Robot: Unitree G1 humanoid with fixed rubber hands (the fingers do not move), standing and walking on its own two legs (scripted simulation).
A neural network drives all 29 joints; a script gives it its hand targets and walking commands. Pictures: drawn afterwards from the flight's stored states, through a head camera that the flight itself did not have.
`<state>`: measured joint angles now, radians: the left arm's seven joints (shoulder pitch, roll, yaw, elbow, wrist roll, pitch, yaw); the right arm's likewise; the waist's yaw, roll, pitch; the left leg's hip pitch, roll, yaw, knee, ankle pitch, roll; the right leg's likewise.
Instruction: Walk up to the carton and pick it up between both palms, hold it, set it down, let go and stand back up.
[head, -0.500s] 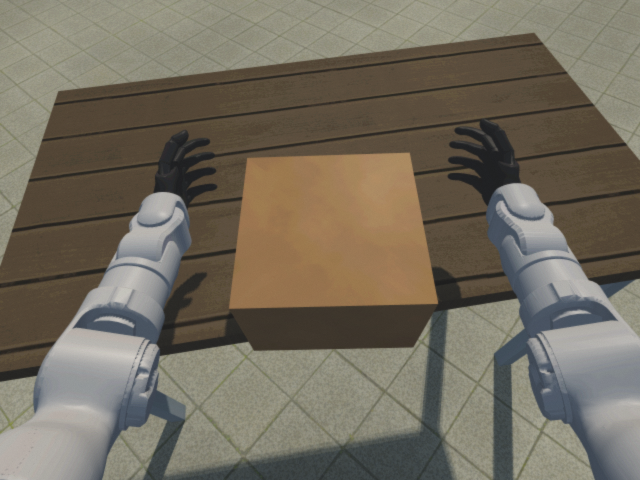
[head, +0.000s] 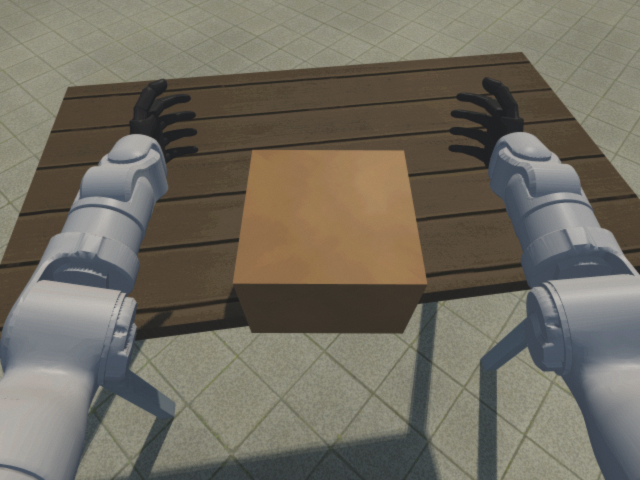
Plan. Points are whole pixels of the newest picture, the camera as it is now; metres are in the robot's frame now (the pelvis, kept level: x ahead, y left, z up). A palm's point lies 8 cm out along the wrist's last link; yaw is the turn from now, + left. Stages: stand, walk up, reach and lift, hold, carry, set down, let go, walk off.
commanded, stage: set down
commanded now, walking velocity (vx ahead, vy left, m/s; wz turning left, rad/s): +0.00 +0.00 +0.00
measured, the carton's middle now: (327, 241) +0.44 -0.01 +0.01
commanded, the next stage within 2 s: let go in 1.42 s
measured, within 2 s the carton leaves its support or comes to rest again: neither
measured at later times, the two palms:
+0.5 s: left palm (150, 214) +0.41 +0.20 +0.10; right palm (504, 213) +0.41 -0.22 +0.10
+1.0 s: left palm (151, 293) +0.33 +0.20 +0.06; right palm (511, 283) +0.33 -0.23 +0.06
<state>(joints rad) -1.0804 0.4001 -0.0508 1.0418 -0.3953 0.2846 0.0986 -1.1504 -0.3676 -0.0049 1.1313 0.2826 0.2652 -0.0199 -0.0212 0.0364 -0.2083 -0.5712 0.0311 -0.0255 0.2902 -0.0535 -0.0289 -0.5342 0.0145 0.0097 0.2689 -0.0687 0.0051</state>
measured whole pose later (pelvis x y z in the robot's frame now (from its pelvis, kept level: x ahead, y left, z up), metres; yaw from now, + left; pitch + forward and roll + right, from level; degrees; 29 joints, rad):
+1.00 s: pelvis +0.02 +0.01 +0.01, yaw +0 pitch +3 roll +0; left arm -0.16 0.17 0.02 0.27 -0.17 0.21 0.07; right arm -0.21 -0.34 0.01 0.47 0.32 0.05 0.00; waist 0.01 0.00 -0.06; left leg -0.17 0.01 -0.01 0.23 -0.11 -0.01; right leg -0.16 -0.01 0.03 0.23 -0.13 0.02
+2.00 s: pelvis +0.05 +0.01 -0.01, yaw -1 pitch +3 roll +1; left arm 0.27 0.22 -0.01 0.43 0.00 0.12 0.02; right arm 0.21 -0.19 -0.01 0.74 0.00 -0.25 0.00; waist 0.00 -0.03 0.01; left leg -0.27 -0.01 0.01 0.49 -0.29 -0.01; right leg -0.27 -0.01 0.05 0.52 -0.32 0.02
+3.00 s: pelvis +0.03 +0.00 -0.01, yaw +5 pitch -3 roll -1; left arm 0.45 0.17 0.01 1.02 0.03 0.00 0.03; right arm 0.39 -0.14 -0.01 1.12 -0.03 0.01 -0.01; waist 0.00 -0.01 -0.02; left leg -0.18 0.00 -0.11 0.51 -0.28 -0.03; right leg -0.10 0.00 -0.05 0.46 -0.30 0.00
